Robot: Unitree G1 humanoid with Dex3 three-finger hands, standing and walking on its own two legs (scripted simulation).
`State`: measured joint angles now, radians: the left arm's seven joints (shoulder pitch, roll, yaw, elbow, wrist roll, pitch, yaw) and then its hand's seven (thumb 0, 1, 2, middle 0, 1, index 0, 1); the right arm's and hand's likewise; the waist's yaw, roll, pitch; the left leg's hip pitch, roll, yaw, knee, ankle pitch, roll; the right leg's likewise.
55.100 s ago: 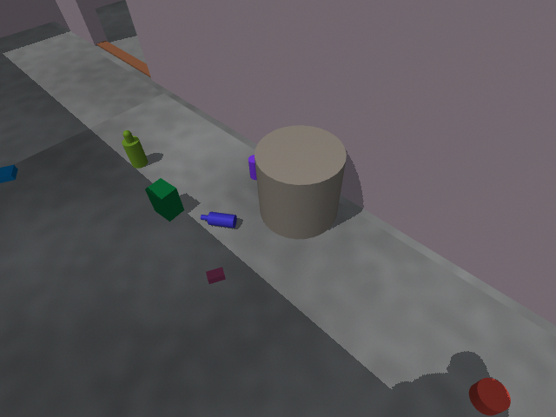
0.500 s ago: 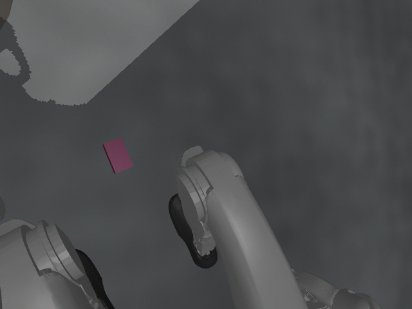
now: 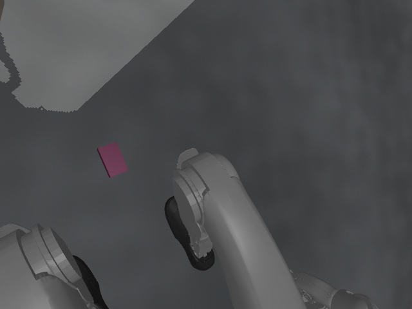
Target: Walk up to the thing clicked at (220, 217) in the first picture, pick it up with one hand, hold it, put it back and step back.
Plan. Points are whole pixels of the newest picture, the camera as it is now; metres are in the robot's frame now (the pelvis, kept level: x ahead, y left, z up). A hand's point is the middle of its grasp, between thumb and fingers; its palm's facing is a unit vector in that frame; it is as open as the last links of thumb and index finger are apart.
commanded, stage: open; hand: left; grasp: from above
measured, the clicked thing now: out of the picture +0.42 +0.31 -0.28
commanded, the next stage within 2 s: withdraw in 0.82 s
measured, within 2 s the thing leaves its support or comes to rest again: neither
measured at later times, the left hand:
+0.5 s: hand out of the picture +0.42 +0.30 -0.25, palm faces -0.04 -0.49 -0.87, open 12.5 cm
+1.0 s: hand out of the picture +0.41 +0.30 -0.25, palm faces -0.04 -0.48 -0.87, open 13.2 cm
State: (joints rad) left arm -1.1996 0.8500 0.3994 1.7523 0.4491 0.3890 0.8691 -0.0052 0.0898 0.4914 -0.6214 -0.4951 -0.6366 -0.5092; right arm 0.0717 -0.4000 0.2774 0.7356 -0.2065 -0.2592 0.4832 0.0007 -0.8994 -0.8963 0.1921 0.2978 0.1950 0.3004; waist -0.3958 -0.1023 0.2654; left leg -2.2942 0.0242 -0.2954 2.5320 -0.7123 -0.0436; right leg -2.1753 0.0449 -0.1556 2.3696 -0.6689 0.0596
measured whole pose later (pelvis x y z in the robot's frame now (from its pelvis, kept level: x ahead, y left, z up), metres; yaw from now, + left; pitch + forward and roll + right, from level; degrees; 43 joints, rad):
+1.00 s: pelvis +0.00 +0.00 +0.00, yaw +0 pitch +25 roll -13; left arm -1.18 0.84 0.37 1.75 0.42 0.38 0.87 0.00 -0.34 0.88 -0.26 -0.79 -0.22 -0.82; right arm 0.06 -0.40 0.28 0.75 -0.21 -0.28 0.47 0.00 -0.90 -0.90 0.19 0.30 0.19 0.30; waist -0.38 -0.11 0.27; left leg -2.28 0.02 -0.30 2.53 -0.72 -0.05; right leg -2.16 0.04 -0.16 2.37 -0.68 0.06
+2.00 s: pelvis +0.00 +0.00 +0.01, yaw +5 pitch +31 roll -8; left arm -0.76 0.64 0.10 1.23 1.14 -0.17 0.35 0.00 -0.14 0.73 -0.36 -0.72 -0.37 -0.71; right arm 0.19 -0.28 0.05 0.77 -0.13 -0.11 0.16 0.01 -0.90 -0.89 0.20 0.30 0.20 0.30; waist -0.21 0.00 0.01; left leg -2.31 0.01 -0.16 2.43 -0.67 -0.02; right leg -2.23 0.02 -0.05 2.35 -0.67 0.05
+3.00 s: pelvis +0.05 +0.00 +0.33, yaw +12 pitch +20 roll -3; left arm 0.35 0.28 0.01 -0.01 0.07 0.32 0.06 0.01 0.90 0.89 -0.21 -0.30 -0.21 -0.30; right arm 0.21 -0.21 0.01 0.54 0.05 -0.14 -0.09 0.01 -0.90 -0.90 0.20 0.30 0.20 0.30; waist -0.05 0.05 -0.21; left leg -1.16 0.04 -0.07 1.37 -0.57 -0.02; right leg -1.10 -0.01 -0.04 1.32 -0.57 0.03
